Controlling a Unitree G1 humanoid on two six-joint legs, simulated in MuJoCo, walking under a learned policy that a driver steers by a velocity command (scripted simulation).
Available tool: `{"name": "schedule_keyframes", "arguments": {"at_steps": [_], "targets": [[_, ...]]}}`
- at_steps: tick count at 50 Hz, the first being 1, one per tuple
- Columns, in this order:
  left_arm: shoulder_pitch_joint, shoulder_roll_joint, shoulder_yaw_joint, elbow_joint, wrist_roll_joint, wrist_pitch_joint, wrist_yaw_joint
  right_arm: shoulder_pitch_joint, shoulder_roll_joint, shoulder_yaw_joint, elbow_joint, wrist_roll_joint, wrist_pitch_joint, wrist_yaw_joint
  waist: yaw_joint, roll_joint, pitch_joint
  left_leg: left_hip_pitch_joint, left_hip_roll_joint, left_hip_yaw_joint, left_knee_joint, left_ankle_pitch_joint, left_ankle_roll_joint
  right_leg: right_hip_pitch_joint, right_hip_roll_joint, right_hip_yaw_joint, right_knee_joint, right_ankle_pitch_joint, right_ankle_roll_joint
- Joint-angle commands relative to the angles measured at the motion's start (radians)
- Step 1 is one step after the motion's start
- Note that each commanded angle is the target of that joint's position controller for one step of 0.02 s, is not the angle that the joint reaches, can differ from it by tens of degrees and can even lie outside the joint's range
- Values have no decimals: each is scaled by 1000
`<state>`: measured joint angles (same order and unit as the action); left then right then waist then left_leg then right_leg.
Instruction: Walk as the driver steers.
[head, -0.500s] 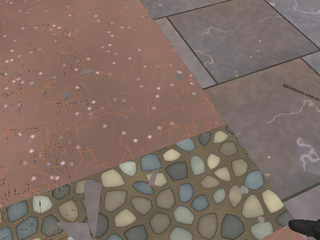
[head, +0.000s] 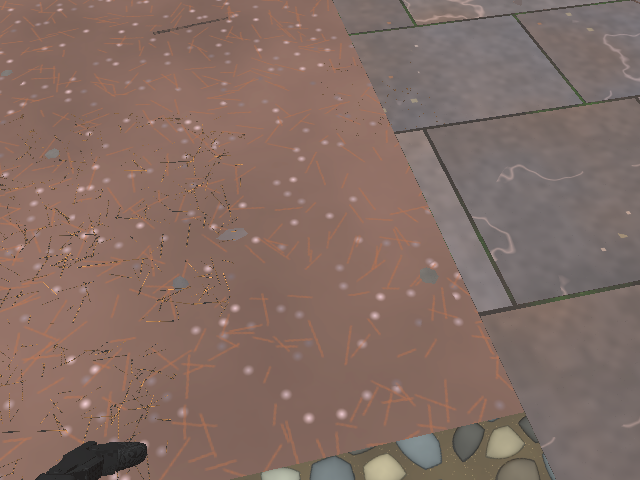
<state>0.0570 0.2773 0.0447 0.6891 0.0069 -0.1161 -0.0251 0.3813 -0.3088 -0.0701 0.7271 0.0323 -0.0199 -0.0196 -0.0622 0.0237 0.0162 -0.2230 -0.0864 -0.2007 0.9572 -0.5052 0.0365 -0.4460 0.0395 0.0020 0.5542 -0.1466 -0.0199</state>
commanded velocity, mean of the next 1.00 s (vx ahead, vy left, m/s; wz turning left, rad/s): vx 0.29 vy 0.00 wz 0.52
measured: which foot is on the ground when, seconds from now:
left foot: up 0.00-0.40, down 0.42-0.86, up 0.88-1.00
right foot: down 0.00-0.42, up 0.44-0.84, down 0.86-1.00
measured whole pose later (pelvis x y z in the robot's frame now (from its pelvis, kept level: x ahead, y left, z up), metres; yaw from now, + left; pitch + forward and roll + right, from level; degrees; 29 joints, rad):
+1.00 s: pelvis +0.36 +0.06 +0.02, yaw +30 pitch +2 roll +1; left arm 0.34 0.27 0.04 0.78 0.01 -0.06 0.00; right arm 0.22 -0.29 -0.06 0.65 0.01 -0.02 0.00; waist 0.04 0.03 -0.04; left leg -0.54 -0.07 -0.09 0.97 -0.33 0.02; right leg -0.21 0.00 0.02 0.47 -0.29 -0.02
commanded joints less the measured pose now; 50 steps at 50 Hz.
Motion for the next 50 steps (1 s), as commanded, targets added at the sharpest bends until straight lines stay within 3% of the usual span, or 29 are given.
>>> {"name": "schedule_keyframes", "arguments": {"at_steps": [1, 2, 3, 5, 9, 13, 16, 19, 20, 21, 22, 23, 24, 25, 26, 27, 29, 32, 33, 36, 39, 42, 43, 44, 45, 46, 47, 49, 50], "targets": [[208, 133, 49, -14, -4, 16, 13, -53, -155, -26, -107, -1, -16, -1, 141, -120, -113, -558, 111, 48, 360, 72, -31, 578, -392, 535, -267, -316, -172], [171, 114, 41, -6, 1, 20, 15, -98, -142, -27, -121, -12, -16, 1, 123, -99, -40, -536, 138, 58, 311, 122, -33, 461, -349, 426, -292, -195, -161], [153, 95, 34, 0, 7, 18, 18, -104, -124, -30, -124, -12, -12, 6, 99, -118, -14, -494, 168, 60, 270, 157, -29, 391, -315, 341, -316, -115, -147], [146, 91, 36, 15, 2, 11, 18, -88, -77, -22, -123, -2, -1, 13, 80, -144, -1, -447, 189, 87, 221, 182, -30, 328, -289, 232, -362, -29, -151], [164, 144, 55, 49, -3, 2, 19, -155, -43, -9, -154, -11, 5, 19, 85, -102, 12, -501, 209, 100, 73, 301, -47, 350, -311, 99, -406, 132, -181], [135, 171, 58, 61, -7, 26, 34, -252, -22, -1, -173, -21, -10, 44, 104, -96, 29, -377, 166, 193, -202, 515, -45, 330, -252, -104, -353, 452, -131], [168, 201, 65, 80, -28, 45, 42, -298, -36, -10, -197, -16, -6, 68, 112, -112, 8, -314, 140, 224, -311, 524, -22, 399, -271, -140, -292, 510, -105], [141, 234, 80, 71, -57, 61, 50, -184, -107, -47, -183, -27, 4, 76, 28, -123, -61, -153, 68, 264, -389, 424, 40, 440, -279, -162, -71, 710, -71], [135, 211, 73, 64, -57, 66, 51, -60, -150, -73, -148, -28, 5, 67, -37, -85, -122, 16, 32, 269, -461, 505, 75, 389, -239, -186, 109, 661, -38], [189, 165, 55, 53, -19, 64, 46, 19, -221, -94, -139, -26, 12, 41, -58, 61, -189, 254, 145, 102, -477, 836, 135, 182, -175, -195, 394, 284, 24], [299, 60, 17, 18, 35, 59, 32, -56, -314, -90, -183, -47, 10, 26, 75, 292, -305, 512, 423, -353, -424, 1196, 349, -164, 0, -116, 767, -578, 93], [276, 145, 23, 30, 11, 53, 21, -58, -257, -76, -218, -46, 4, 36, 2, 159, -491, 527, 468, -464, -500, 1035, 415, -182, -14, 97, 874, -565, 86], [182, 187, 33, 5, -25, 56, 19, -111, -209, -64, -218, -40, -1, 42, -3, 92, -380, 431, 415, -365, -548, 847, 376, -245, -43, 97, 856, -452, 73], [148, 178, 32, 5, -19, 61, 30, -159, -176, -56, -208, -19, -1, 40, 25, 21, -253, 292, 348, -268, -568, 724, 303, -253, -82, 89, 769, -373, 70], [130, 174, 34, 9, -5, 72, 43, -197, -149, -47, -209, -12, 6, 33, 46, 2, -185, 169, 306, -218, -590, 666, 262, -223, -104, 89, 693, -324, 75], [138, 179, 37, 10, -4, 85, 47, -227, -143, -42, -215, -20, 12, 27, 77, 28, -149, 56, 276, -178, -610, 665, 245, -154, -108, 86, 641, -298, 78], [165, 154, 32, 17, 5, 96, 49, -248, -156, -47, -217, -43, 16, 19, 101, 53, -148, -50, 245, -139, -619, 734, 242, -69, -80, 61, 556, -268, 92], [138, 123, 22, 10, 9, 104, 56, -231, -171, -54, -202, -36, 23, 0, 90, 54, -180, -60, 230, -142, -607, 712, 236, -45, -59, 71, 425, -223, 112], [123, 120, 20, 5, 7, 108, 56, -234, -172, -55, -200, -32, 28, -5, 85, 61, -184, -64, 222, -152, -607, 642, 227, -38, -55, 79, 390, -196, 114], [81, 118, 19, -11, -5, 109, 46, -244, -162, -50, -202, -24, 37, -11, 67, 107, -163, -105, 192, -206, -663, 140, 201, -13, -46, 78, 269, -130, 102], [61, 119, 19, -25, -9, 86, 32, -202, -147, -40, -180, -28, 33, -1, 39, 136, -136, -111, 206, -244, -652, 7, 191, 51, -42, 51, 163, -161, 74], [135, 89, 18, -3, -4, 57, 19, -173, -105, -17, -153, -29, 31, 5, 83, 107, -94, -196, 164, -233, -591, -113, 141, 246, -38, 8, -51, -118, 16], [192, 116, 25, 8, 5, 51, 22, -169, -63, -4, -149, -30, 27, 4, 105, 48, -76, -275, 111, -186, -477, -138, 94, 332, -125, 103, -135, -189, -24], [272, 184, 36, 22, 23, 49, 28, -174, 2, 14, -161, -27, 18, 3, 113, -133, -76, -414, -18, 6, -178, -90, 20, 420, -310, 362, -262, -394, -106], [309, 271, 66, 46, 37, 44, 17, -233, -61, -2, -212, -12, -5, 3, 119, -282, 31, -615, -25, 48, -36, -72, 9, 376, -440, 697, -388, -605, -232], [264, 221, 58, 30, 16, 36, 21, -244, -124, -22, -200, -9, -18, 4, 107, -205, 89, -659, 30, 0, 44, 20, 5, 362, -433, 680, -389, -633, -242], [240, 177, 46, 28, 0, 33, 28, -226, -135, -28, -176, -15, -23, 10, 90, -173, 91, -669, 47, 12, 62, 104, -4, 382, -383, 579, -374, -553, -205], [243, 152, 37, 31, -11, 36, 34, -226, -105, -24, -158, -29, -30, 19, 91, -159, 68, -655, 91, 69, 53, 215, -26, 413, -321, 441, -383, -402, -163], [259, 144, 33, 37, -8, 35, 36, -245, -82, -19, -155, -30, -34, 22, 101, -156, 59, -619, 102, 104, 46, 272, -34, 397, -293, 373, -396, -313, -153]]}}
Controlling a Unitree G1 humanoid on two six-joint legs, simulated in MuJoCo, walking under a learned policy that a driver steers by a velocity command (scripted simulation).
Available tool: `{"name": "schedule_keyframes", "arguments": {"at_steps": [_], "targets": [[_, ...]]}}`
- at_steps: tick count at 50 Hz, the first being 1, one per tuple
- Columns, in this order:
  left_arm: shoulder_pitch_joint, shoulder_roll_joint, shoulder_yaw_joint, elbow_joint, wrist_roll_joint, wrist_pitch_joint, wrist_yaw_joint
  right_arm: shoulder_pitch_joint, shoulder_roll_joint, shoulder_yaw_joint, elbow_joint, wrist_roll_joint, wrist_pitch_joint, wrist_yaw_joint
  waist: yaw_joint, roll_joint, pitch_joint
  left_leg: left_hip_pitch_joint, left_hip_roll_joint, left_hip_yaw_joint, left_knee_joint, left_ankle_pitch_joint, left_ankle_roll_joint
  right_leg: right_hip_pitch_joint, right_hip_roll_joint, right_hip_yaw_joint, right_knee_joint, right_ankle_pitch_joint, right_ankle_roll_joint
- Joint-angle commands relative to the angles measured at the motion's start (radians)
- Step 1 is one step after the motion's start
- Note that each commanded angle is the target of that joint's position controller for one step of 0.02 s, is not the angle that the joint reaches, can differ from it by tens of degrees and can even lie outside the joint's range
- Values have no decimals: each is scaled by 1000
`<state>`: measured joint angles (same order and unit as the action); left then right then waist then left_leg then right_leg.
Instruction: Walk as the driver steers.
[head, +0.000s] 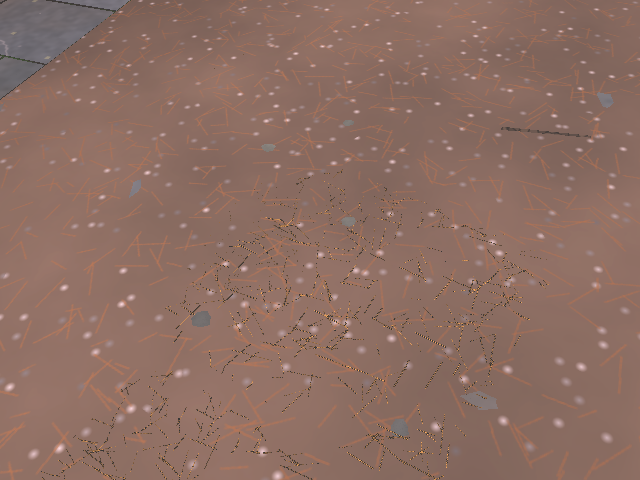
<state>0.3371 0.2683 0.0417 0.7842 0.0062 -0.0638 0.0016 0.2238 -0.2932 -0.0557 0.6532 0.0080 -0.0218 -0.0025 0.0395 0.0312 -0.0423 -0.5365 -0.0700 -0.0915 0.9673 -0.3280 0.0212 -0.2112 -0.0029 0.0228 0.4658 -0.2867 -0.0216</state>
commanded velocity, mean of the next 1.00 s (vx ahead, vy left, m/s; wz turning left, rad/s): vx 0.47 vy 0.00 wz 0.38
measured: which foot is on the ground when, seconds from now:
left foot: up 0.00-0.28, down 0.30-0.76, up 0.78-1.00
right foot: down 0.00-0.32, up 0.34-0.74, down 0.76-1.00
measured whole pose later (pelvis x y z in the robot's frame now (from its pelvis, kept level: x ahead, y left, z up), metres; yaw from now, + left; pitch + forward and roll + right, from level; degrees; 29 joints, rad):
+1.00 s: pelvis +0.51 +0.08 +0.00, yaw +24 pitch +1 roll -2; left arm 0.29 0.27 0.06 0.77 0.01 -0.09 -0.01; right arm 0.22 -0.32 -0.08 0.69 0.02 -0.01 0.00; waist 0.04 0.05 0.04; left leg -0.62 0.08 -0.06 1.06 -0.27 0.00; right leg -0.15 0.02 -0.11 0.33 -0.19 -0.03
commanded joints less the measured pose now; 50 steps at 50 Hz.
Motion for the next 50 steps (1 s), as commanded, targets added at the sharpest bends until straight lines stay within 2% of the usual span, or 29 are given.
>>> {"name": "schedule_keyframes", "arguments": {"at_steps": [1, 6, 10, 12, 13, 14, 15, 16, 17, 18, 19, 20, 21, 22, 24, 28, 31, 34, 36, 37, 38, 39, 40, 41, 42, 43, 44, 46, 50], "targets": [[-3, 147, 34, -52, -6, -18, 9, -104, -74, -27, -82, -4, -36, 8, 8, -166, 109, -280, 93, 25, 14, 138, -27, 155, -231, 299, -316, -93, -150], [65, 170, 39, -19, -18, -8, 8, -230, -7, 1, -108, 6, -51, 25, 63, -178, 106, -109, 94, 97, -282, 249, -50, 121, -189, 129, -315, 134, -143], [112, 205, 48, 6, -32, 4, 2, -276, -31, -1, -118, 20, -62, 47, 73, -185, 124, -6, 79, 116, -413, 231, -27, 133, -238, 138, -288, 171, -149], [98, 226, 57, 12, -37, 11, 5, -234, -59, -10, -108, 22, -62, 52, 31, -198, 107, 66, 71, 125, -458, 210, 14, 171, -268, 119, -249, 290, -132], [83, 229, 58, 11, -39, 13, 8, -169, -82, -22, -88, 17, -60, 49, -17, -186, 66, 178, 51, 142, -490, 220, 41, 171, -254, 75, -171, 459, -110], [88, 208, 52, 12, -36, 13, 12, -45, -121, -44, -45, 14, -54, 41, -76, -151, -19, 359, 31, 151, -513, 216, 75, 149, -209, 10, -11, 619, -83], [77, 171, 35, -10, -13, 9, 18, 127, -171, -64, -8, 12, -48, 32, -155, -86, -148, 636, 138, 14, -484, 195, 125, -10, -174, -43, 243, 522, -40], [125, 74, 1, -73, 8, -13, 17, 218, -292, -87, 9, 4, -40, 28, -136, 213, -259, 946, 378, -480, -564, 6, 288, -416, -12, -93, 628, 56, 40], [86, 125, 13, -68, -9, -42, 13, 235, -218, -67, 15, 16, -41, 30, -159, 214, -287, 942, 414, -679, -684, -126, 323, -552, 3, 54, 770, -248, 36], [7, 183, 30, -93, -41, -60, 1, 166, -173, -48, 12, 10, -45, 28, -146, 163, -133, 835, 387, -541, -693, -96, 287, -641, -52, 62, 814, -182, 20], [-40, 174, 26, -99, -38, -69, -2, 115, -149, -41, 3, 3, -46, 27, -124, 85, -63, 710, 337, -424, -698, -2, 264, -613, -87, 49, 778, -99, 9], [-59, 163, 27, -100, -15, -72, -1, 68, -130, -35, -2, -1, -45, 27, -94, 31, -8, 596, 297, -351, -721, 86, 251, -575, -106, 44, 706, -42, 16], [-55, 158, 32, -100, -1, -67, -1, 34, -108, -27, -10, -9, -45, 26, -60, 41, 17, 509, 262, -298, -746, 164, 241, -514, -124, 50, 650, -1, 23], [-47, 145, 30, -103, 4, -60, -4, 13, -101, -27, -14, -10, -44, 23, -37, 63, 25, 451, 245, -278, -770, 208, 247, -472, -123, 47, 619, 21, 35], [-56, 125, 26, -113, 9, -45, -7, 6, -111, -32, -6, 0, -49, 13, -18, 62, 40, 368, 229, -227, -792, 286, 264, -441, -110, 28, 546, 54, 66], [-244, 80, 6, -169, 9, -46, -10, 56, -153, -48, 27, 9, -48, -7, -68, 39, 92, 257, 173, -147, -787, 300, 220, -356, -57, 16, 219, 297, 87], [-334, 95, 8, -195, -9, -53, -21, 125, -172, -55, 57, 23, -44, -13, -97, 35, 84, 261, 190, -188, -759, 242, 196, -264, -19, 36, 102, 397, 83], [-336, 137, 24, -205, -14, -56, -24, 146, -165, -56, 71, 26, -36, -18, -79, 47, 74, 358, 227, -266, -670, 222, 166, -234, -22, 73, 44, 329, 53], [-272, 153, 37, -194, -12, -62, -22, 146, -158, -57, 72, 19, -24, -17, -41, 64, 49, 382, 218, -289, -581, 284, 143, -129, -12, 46, 11, 242, 19], [-179, 178, 53, -175, -6, -65, -15, 147, -128, -46, 67, 14, -22, -14, 7, 51, -14, 358, 161, -261, -457, 341, 115, 26, -25, 41, -13, 228, -12], [-26, 229, 67, -164, 8, -65, -6, 149, -70, -23, 45, -5, -22, -10, 69, -38, -169, 245, 96, -194, -182, 212, 79, 285, -180, 183, 15, 177, -73], [52, 299, 86, -131, 14, -50, -10, 290, 1, -2, 22, 25, -33, -9, 16, -368, -313, -96, -37, -68, 160, -237, 13, 602, -407, 635, -82, -58, -227], [45, 211, 68, -139, -3, -44, -16, 278, -97, -17, 41, 38, -35, -12, 29, -298, -262, -220, 39, -99, 305, -246, 1, 566, -424, 756, -148, -257, -221], [-2, 153, 53, -147, -5, -40, -11, 169, -155, -34, 30, 36, -30, -12, 52, -190, -127, -255, 75, -82, 340, -150, -5, 447, -384, 599, -166, -233, -181], [-54, 138, 46, -148, 3, -35, -9, 110, -152, -36, 18, 25, -26, -14, 36, -117, -51, -227, 110, -49, 325, -77, -13, 327, -344, 466, -177, -93, -160], [-87, 117, 40, -137, 7, -32, -9, 73, -139, -38, 6, 15, -24, -12, 17, -105, 8, -204, 136, -45, 279, -32, -16, 230, -305, 369, -200, 25, -156], [-106, 105, 36, -131, 14, -35, -7, 76, -120, -39, 2, 18, -18, -6, -9, -135, 30, -158, 162, -42, 247, -4, -15, 163, -279, 291, -228, 88, -147], [-118, 99, 40, -115, 4, -45, -8, 75, -75, -32, -3, 24, -2, -2, -24, -148, 52, -125, 177, -16, 197, 13, -19, 103, -260, 191, -278, 155, -156], [-106, 149, 61, -79, -2, -51, -6, -3, -44, -21, -38, 10, 7, 8, -21, -104, 76, -168, 196, -6, 30, 142, -31, 116, -277, 60, -326, 279, -179]]}}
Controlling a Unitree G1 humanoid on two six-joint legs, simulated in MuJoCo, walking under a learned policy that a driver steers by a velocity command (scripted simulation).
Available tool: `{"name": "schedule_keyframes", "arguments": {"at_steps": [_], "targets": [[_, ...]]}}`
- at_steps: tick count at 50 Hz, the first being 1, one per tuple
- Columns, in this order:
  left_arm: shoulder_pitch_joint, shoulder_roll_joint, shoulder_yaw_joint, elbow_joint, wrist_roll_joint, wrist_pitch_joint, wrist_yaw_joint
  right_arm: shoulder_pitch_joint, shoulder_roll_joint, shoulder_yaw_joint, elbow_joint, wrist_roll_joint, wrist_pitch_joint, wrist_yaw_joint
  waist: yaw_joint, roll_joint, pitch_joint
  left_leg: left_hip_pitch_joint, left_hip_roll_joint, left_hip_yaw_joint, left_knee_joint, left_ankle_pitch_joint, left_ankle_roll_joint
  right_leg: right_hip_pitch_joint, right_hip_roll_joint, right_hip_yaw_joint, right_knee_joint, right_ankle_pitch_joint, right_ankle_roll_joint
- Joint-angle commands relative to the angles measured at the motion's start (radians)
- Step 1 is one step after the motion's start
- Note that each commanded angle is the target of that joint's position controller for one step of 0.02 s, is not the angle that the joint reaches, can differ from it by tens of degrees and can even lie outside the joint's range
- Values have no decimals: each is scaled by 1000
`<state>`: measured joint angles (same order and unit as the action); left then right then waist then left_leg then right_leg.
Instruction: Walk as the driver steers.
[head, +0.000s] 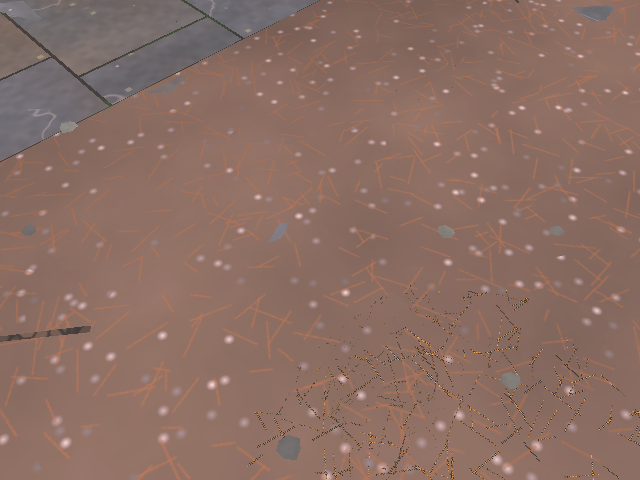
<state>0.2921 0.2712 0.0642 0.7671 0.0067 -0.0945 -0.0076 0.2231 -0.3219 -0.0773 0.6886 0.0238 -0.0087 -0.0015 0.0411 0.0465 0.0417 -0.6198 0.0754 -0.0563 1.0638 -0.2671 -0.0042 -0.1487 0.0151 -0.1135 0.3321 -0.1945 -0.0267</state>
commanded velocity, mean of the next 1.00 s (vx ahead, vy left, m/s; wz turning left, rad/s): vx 0.50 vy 0.00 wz -0.13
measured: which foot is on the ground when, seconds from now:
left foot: up 0.00-0.24, down 0.26-0.82, up 0.84-1.00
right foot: down 0.00-0.26, up 0.28-0.78, down 0.80-1.00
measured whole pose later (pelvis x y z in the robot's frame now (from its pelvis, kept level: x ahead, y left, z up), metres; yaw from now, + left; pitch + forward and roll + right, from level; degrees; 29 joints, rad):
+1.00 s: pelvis +0.56 +0.04 +0.00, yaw -13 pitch +1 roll +0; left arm 0.28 0.29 0.07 0.71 -0.01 -0.05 -0.03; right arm 0.15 -0.30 -0.05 0.74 -0.01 -0.11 0.00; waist 0.03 0.01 0.06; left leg -0.55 0.09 -0.08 1.09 -0.32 -0.02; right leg -0.26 0.11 0.03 0.41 -0.16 -0.11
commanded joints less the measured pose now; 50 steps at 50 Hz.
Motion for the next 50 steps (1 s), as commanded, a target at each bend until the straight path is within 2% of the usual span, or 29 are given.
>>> {"name": "schedule_keyframes", "arguments": {"at_steps": [1, 5, 9, 10, 11, 12, 13, 14, 15, 16, 17, 18, 20, 24, 29, 34, 35, 37, 38, 39, 40, 41, 42, 43, 44, 45, 46, 47, 50], "targets": [[-65, 154, 41, -56, -3, -18, 5, -20, -12, 3, -76, -4, -9, 14, -20, -114, -7, -74, 49, -32, -125, 139, -4, 60, -285, 154, -195, 209, -166], [-37, 185, 50, -30, -13, -3, 12, -144, -4, 12, -105, -1, -20, 40, 22, -100, 23, -8, 25, 37, -329, 281, 14, 82, -269, 24, -197, 236, -131], [18, 221, 63, 6, -40, 18, 10, -219, -19, 7, -147, -5, -17, 55, 25, -96, 45, 32, -7, 73, -428, 176, 64, 175, -310, -16, -143, 354, -110], [29, 233, 64, 18, -45, 23, 8, -205, -27, 2, -149, -10, -17, 53, 3, -103, 29, 92, -37, 89, -445, 118, 86, 186, -318, -19, -96, 504, -110], [26, 245, 64, 27, -49, 29, 7, -145, -51, -12, -138, -15, -17, 50, -46, -114, -12, 199, -74, 112, -472, 78, 109, 188, -314, -32, -1, 667, -103], [14, 233, 54, 33, -52, 35, 8, 9, -94, -38, -92, -14, -16, 43, -139, -99, -89, 420, -114, 135, -539, 132, 138, 129, -280, -68, 177, 744, -80], [24, 188, 31, 28, -33, 32, 11, 180, -165, -68, -43, -12, -12, 27, -213, -56, -188, 722, -57, 40, -522, 169, 168, -69, -235, -81, 429, 559, -42], [141, 48, -21, -13, -3, 19, -3, 216, -290, -82, -34, -18, -17, 13, -124, 213, -333, 1065, 270, -484, -575, 41, 340, -478, -67, -45, 846, -275, 30], [79, 126, -6, 10, -39, -4, -7, 236, -206, -58, -53, -17, -29, 14, -187, 113, -451, 1036, 343, -692, -723, -52, 379, -544, -20, 184, 998, -418, 26], [-33, 193, 17, -27, -77, -13, -9, 185, -160, -39, -38, -25, -43, 20, -191, 69, -280, 920, 302, -511, -743, 10, 316, -625, -62, 203, 1019, -349, 11], [-65, 176, 13, -39, -70, -15, -4, 127, -131, -30, -26, -22, -52, 20, -149, 49, -187, 788, 260, -375, -752, 81, 276, -615, -112, 191, 953, -259, 4], [-74, 168, 15, -31, -45, -10, 1, 64, -86, -17, -22, -23, -58, 21, -113, 34, -125, 676, 220, -278, -777, 139, 250, -581, -144, 188, 892, -190, 10], [-3, 147, 19, -1, -42, 20, -1, 1, -45, -8, -21, -36, -76, 22, -53, 61, -95, 541, 181, -164, -853, 187, 226, -461, -171, 207, 847, -86, 21], [-25, 96, 14, -1, -40, 55, 5, -7, -56, -16, 25, -46, -108, 12, -33, 2, -19, 482, 168, 1, -931, 314, 217, -508, -160, 232, 748, 45, 50], [-152, 62, -1, -39, -31, 44, -18, 12, -78, -18, 61, -40, -105, -5, -77, -9, 31, 515, 131, 166, -961, 348, 168, -504, -128, 166, 449, 300, 42], [-291, 48, -14, -117, -28, 42, -52, 105, -112, -30, 117, -20, -71, -12, -128, -28, 75, 711, 193, 217, -895, 477, 157, -588, -107, 97, 306, 232, -7], [-299, 52, -13, -131, -28, 42, -60, 106, -119, -32, 121, -17, -61, -14, -122, -21, 70, 744, 201, 228, -861, 559, 151, -584, -94, 77, 293, 188, -21], [-266, 78, 0, -146, -29, 47, -68, 88, -147, -38, 116, -13, -44, -23, -82, 20, 14, 780, 203, 255, -744, 891, 129, -488, -35, 17, 294, 88, -58], [-209, 100, 13, -142, -30, 52, -67, 79, -161, -42, 112, -11, -35, -29, -44, 43, -30, 786, 200, 263, -647, 1051, 118, -407, 2, -9, 306, 33, -80], [-99, 140, 35, -122, -33, 56, -61, 67, -172, -43, 109, -10, -28, -33, 21, 49, -93, 750, 188, 270, -490, 1114, 104, -260, 38, -17, 297, 12, -109], [63, 195, 67, -87, -33, 60, -45, 45, -168, -38, 101, -6, -29, -37, 115, 17, -171, 615, 146, 286, -258, 998, 69, 0, 57, 22, 216, 72, -151], [148, 303, 97, -71, -31, 69, -23, 117, -71, -9, 65, -35, -46, -30, 86, -195, -273, 224, 32, 277, 115, 352, 7, 377, -171, 410, 212, 57, -278], [112, 307, 86, -101, -33, 56, -26, 129, -18, 19, 39, -35, -87, -11, 36, -250, -408, -51, -156, 55, 360, -324, -20, 565, -348, 938, 30, -88, -436], [108, 230, 63, -104, -26, 46, -29, 4, -103, -3, 15, 3, -119, 8, 94, -150, -353, -159, -90, -68, 383, -272, 5, 531, -335, 869, -37, -121, -378], [64, 196, 54, -104, -24, 37, -29, -48, -104, 0, -9, 21, -135, 12, 68, -103, -217, -177, -46, -55, 307, -184, 27, 391, -299, 726, -47, -77, -334], [-1, 170, 46, -111, -26, 32, -29, -51, -92, 1, -2, 2, -140, 5, 14, -28, -126, -139, -5, -44, 203, -126, 25, 236, -251, 613, -52, 33, -300], [-50, 137, 36, -125, -20, 28, -24, -37, -103, -7, 9, -20, -133, -1, -21, -38, -91, -70, 24, -42, 125, -85, 15, 129, -216, 533, -66, 137, -283], [-71, 129, 31, -141, -10, 28, -20, -16, -103, -10, 13, -28, -120, 0, -46, -61, -81, -12, 33, -43, 95, -60, 2, 57, -194, 502, -86, 195, -281], [-61, 160, 40, -140, -16, 24, -3, -20, -64, -1, 4, -41, -91, -5, -61, -72, -64, 28, 27, -7, -46, 4, -54, -64, -159, 412, -111, 323, -282]]}}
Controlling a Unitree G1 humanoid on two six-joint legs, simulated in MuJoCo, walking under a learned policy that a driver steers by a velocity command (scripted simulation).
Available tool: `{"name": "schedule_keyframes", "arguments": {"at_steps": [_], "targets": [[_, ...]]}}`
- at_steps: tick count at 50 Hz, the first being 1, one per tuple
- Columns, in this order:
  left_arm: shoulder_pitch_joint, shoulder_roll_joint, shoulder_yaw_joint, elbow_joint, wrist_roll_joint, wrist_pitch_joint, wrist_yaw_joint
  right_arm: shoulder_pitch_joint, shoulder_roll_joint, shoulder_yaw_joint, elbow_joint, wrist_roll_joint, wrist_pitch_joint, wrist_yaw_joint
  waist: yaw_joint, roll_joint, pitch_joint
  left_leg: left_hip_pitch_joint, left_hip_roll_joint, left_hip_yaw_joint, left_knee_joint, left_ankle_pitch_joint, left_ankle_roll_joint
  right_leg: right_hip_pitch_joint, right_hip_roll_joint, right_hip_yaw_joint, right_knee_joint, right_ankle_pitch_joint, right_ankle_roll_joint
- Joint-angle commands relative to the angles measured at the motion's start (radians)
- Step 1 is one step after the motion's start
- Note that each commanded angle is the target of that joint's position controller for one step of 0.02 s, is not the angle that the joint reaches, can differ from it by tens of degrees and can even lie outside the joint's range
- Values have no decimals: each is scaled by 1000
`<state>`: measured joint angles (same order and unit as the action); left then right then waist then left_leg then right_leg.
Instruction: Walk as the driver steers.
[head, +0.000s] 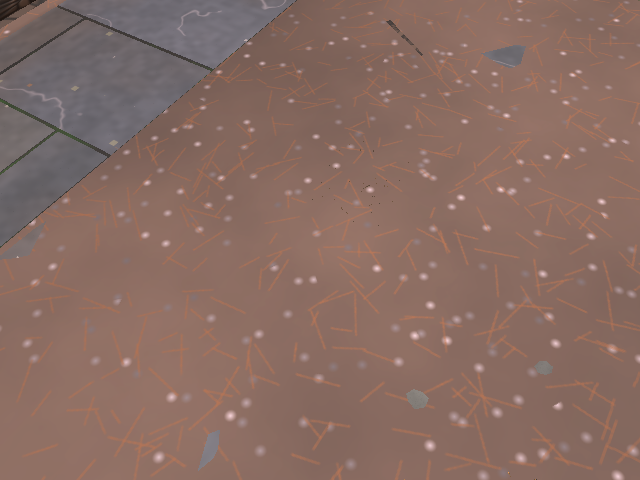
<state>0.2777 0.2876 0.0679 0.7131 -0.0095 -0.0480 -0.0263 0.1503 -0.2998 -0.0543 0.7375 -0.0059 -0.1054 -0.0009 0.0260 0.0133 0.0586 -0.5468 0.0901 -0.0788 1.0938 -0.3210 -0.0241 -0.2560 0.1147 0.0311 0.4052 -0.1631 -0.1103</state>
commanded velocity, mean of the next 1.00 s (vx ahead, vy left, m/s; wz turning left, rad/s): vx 0.50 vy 0.00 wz -0.59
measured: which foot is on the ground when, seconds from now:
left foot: up 0.00-0.24, down 0.26-0.78, up 0.80-1.00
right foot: down 0.00-0.26, up 0.28-0.78, down 0.80-1.00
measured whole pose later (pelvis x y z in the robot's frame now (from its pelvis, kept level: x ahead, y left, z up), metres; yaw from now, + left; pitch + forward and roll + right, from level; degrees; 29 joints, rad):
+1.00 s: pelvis +0.52 -0.11 +0.00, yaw -36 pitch +1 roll +0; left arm 0.31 0.29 0.06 0.65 -0.01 -0.04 -0.02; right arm 0.14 -0.32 -0.05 0.73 -0.01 -0.10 0.01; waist 0.03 0.03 0.06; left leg -0.58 0.10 -0.07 1.06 -0.29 -0.03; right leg -0.25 0.11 0.05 0.40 -0.16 -0.11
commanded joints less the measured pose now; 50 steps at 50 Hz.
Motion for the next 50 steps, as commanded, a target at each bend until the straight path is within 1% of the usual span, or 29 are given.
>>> {"name": "schedule_keyframes", "arguments": {"at_steps": [1, 4, 8, 11, 12, 13, 14, 15, 16, 17, 18, 19, 21, 26, 30, 34, 35, 37, 38, 39, 40, 41, 42, 43, 44, 45, 46, 48, 50], "targets": [[-35, 158, 41, -82, -2, -20, 23, 14, -73, -18, -59, -11, 9, -7, -36, -45, -67, -47, 3, 25, -153, 112, -50, 16, -241, 239, -186, 293, -187], [4, 172, 46, -70, -11, -8, 37, -109, -41, -1, -86, -8, 5, 0, 16, -81, -57, 30, -47, 38, -413, 334, -62, -34, -180, 184, -163, 190, -126], [66, 171, 49, -48, -19, 5, 41, -184, -76, -9, -112, 15, -9, 17, 47, -107, -64, 84, -83, 6, -562, 393, -50, 27, -217, 280, -104, 57, -96], [56, 163, 50, -50, -14, 11, 46, -135, -120, -29, -104, 19, -25, 24, 4, -143, -70, 143, -80, -12, -603, 284, -5, 93, -255, 373, -12, 34, -71], [42, 147, 45, -55, -12, 13, 46, -64, -132, -39, -84, 17, -30, 21, -37, -148, -88, 234, -82, 4, -636, 272, 19, 83, -235, 372, 43, 50, -51], [44, 102, 29, -62, -7, 11, 43, 40, -163, -54, -66, 5, -36, 14, -88, -123, -165, 408, -30, -29, -641, 246, 60, 42, -181, 329, 193, 59, -17], [81, 33, 4, -77, 14, 10, 41, 184, -218, -67, -52, -6, -34, 5, -125, 29, -313, 661, 155, -224, -640, 155, 115, -84, -99, 222, 490, -165, 25], [207, 15, -5, -116, -29, 0, 39, 231, -285, -82, -15, -14, -19, 17, -50, 393, -370, 869, 335, -731, -780, -157, 268, -435, -16, 132, 782, -464, 71], [177, 130, 16, -78, -38, 3, 44, 183, -172, -58, -42, 5, -17, 21, -81, 222, -271, 804, 313, -719, -822, -347, 242, -528, -93, 165, 893, -387, 86], [71, 172, 29, -91, -28, 8, 43, 141, -121, -44, -49, 9, -10, 15, -103, 137, -163, 696, 272, -535, -820, -260, 200, -545, -122, 133, 908, -293, 91], [29, 158, 29, -97, -16, 13, 44, 99, -104, -35, -53, -1, -5, 14, -88, 68, -115, 593, 229, -404, -826, -97, 183, -505, -156, 114, 886, -224, 97], [-2, 146, 32, -108, -8, 13, 40, 76, -82, -29, -43, -4, -2, 11, -76, 65, -72, 524, 193, -311, -841, 20, 183, -489, -182, 115, 839, -180, 100], [9, 110, 29, -115, -21, 20, 29, 69, -68, -24, -28, -6, -7, 5, -53, 108, -61, 460, 157, -186, -882, 126, 178, -430, -214, 95, 791, -141, 103], [-64, 63, 15, -154, -15, 32, 21, 87, -117, -42, 13, -1, -11, 1, -56, 60, -33, 476, 176, -20, -937, 312, 216, -501, -233, 71, 632, -23, 129], [-165, 42, 2, -175, -14, 18, -2, 95, -144, -44, 34, 4, 3, -4, -91, 47, -7, 496, 147, 128, -938, 391, 186, -450, -220, 8, 406, 163, 119], [-265, 36, -2, -215, -18, 15, -27, 150, -177, -52, 67, 20, 23, -4, -117, 42, 28, 580, 176, 194, -913, 464, 165, -423, -197, -53, 268, 148, 82], [-269, 46, 2, -223, -17, 15, -32, 151, -187, -56, 71, 26, 30, -5, -107, 48, 27, 606, 184, 211, -885, 547, 156, -405, -184, -69, 247, 111, 65], [-222, 83, 21, -223, -10, 21, -34, 144, -221, -66, 69, 36, 41, -11, -58, 83, -24, 645, 186, 250, -755, 890, 136, -293, -120, -123, 231, 8, 22], [-135, 115, 39, -206, -9, 26, -32, 138, -235, -71, 67, 40, 49, -15, -2, 91, -78, 641, 178, 269, -620, 1030, 125, -176, -80, -144, 218, -26, -7], [28, 162, 68, -163, -11, 31, -21, 123, -225, -66, 61, 43, 53, -19, 91, 67, -161, 553, 149, 294, -415, 1019, 97, 59, -43, -144, 154, 40, -46], [184, 234, 97, -124, -17, 44, 1, 143, -172, -46, 45, 15, 47, -21, 150, -43, -250, 298, 106, 290, -109, 661, 56, 372, -148, 45, 142, 44, -101], [123, 338, 102, -141, -22, 30, 3, 237, -35, 1, -17, -18, 21, -2, 5, -301, -350, -135, -105, 178, 230, -262, 6, 662, -403, 637, 34, -147, -293], [155, 239, 76, -164, -17, 14, -3, 118, -131, -14, -25, 15, -14, 13, 98, -174, -432, -234, -94, -21, 313, -256, 21, 676, -438, 784, -96, -276, -297], [119, 197, 60, -150, -7, -1, -6, 27, -166, -24, -58, 48, -31, 19, 97, -130, -273, -294, -55, -14, 279, -150, 39, 559, -412, 644, -120, -198, -247], [61, 178, 53, -149, -9, -8, -5, 19, -148, -17, -58, 36, -40, 12, 48, -42, -190, -249, -14, -12, 189, -64, 43, 409, -369, 531, -120, -86, -216], [-1, 153, 44, -157, -5, -9, -4, 26, -147, -20, -46, 10, -39, 6, 6, -21, -139, -185, 11, -10, 105, -22, 32, 283, -331, 441, -127, 37, -195], [-34, 137, 37, -170, 8, -12, 1, 52, -153, -25, -41, 3, -28, 6, -28, -46, -125, -119, 29, -19, 68, 9, 22, 200, -306, 392, -145, 121, -190], [-49, 136, 35, -164, 5, -16, 9, 69, -134, -24, -36, -6, -6, 6, -50, -50, -110, -74, 27, -1, -3, 32, -10, 111, -285, 343, -171, 218, -198], [-25, 154, 39, -145, 1, -18, 23, 27, -105, -15, -48, -14, 7, 3, -45, -44, -84, -72, 12, 18, -103, 99, -42, 43, -260, 283, -181, 266, -194]]}}
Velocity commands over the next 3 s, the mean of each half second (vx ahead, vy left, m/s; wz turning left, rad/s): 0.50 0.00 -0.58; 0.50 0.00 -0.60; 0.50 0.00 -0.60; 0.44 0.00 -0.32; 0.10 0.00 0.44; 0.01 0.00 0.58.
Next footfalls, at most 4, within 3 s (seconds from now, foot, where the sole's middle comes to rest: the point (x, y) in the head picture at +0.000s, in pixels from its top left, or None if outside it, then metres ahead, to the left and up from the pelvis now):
0.26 left None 0.35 0.15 -0.78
0.80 right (440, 442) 0.53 -0.19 -0.78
1.28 left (429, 298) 0.88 -0.20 -0.78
1.78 right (598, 324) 0.82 -0.59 -0.78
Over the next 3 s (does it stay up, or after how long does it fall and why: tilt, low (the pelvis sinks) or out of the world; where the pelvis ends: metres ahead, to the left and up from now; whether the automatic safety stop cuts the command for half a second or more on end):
stays up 0.93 -0.65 0.00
